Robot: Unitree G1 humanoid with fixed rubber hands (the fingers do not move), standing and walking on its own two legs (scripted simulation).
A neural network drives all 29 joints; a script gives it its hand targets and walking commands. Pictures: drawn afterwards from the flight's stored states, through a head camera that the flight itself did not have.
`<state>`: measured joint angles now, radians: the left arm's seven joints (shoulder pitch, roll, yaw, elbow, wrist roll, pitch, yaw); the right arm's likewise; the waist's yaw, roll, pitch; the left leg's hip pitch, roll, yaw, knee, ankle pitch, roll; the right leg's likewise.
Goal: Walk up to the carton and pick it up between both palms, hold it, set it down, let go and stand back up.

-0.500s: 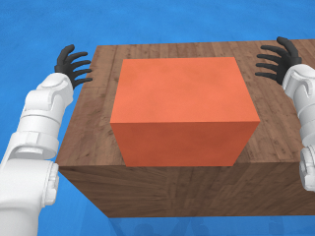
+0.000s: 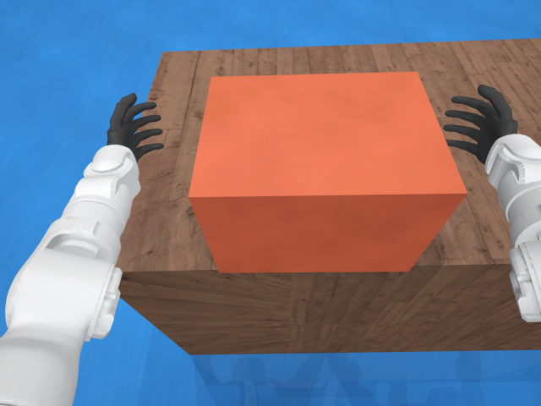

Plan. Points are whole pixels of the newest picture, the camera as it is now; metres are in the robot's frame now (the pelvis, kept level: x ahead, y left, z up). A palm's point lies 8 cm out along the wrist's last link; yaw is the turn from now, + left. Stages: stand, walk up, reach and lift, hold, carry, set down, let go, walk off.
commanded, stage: reach and lift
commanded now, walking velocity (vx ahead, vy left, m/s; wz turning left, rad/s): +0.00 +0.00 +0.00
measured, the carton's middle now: (313, 177) +0.46 -0.04 +0.05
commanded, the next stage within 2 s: none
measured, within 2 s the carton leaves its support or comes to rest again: neither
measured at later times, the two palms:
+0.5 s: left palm (147, 159) +0.46 +0.21 +0.10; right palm (467, 154) +0.46 -0.27 +0.09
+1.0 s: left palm (173, 161) +0.47 +0.18 +0.09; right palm (451, 153) +0.47 -0.25 +0.09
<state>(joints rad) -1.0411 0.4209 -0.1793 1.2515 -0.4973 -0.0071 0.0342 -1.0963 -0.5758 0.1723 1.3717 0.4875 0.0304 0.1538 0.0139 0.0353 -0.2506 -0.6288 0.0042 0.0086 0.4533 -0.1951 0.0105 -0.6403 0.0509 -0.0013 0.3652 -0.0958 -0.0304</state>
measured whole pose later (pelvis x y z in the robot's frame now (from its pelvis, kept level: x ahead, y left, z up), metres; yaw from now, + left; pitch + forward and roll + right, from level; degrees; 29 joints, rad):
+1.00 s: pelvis -0.01 +0.00 -0.01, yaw -1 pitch +28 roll -1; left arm -1.09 0.27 -0.12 1.32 -0.42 -0.16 0.10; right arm -1.14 -0.44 0.14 1.41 0.43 -0.10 0.09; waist 0.03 0.03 -0.30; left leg -0.80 0.02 0.02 0.50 -0.19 0.00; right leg -0.80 0.07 0.03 0.38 -0.07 -0.03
